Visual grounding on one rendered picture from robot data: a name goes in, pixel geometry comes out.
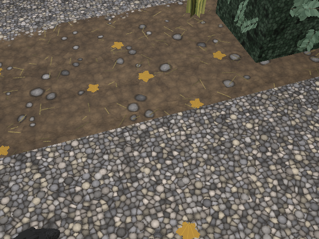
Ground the left robot hand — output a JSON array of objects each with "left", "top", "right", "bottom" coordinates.
[{"left": 13, "top": 227, "right": 61, "bottom": 239}]

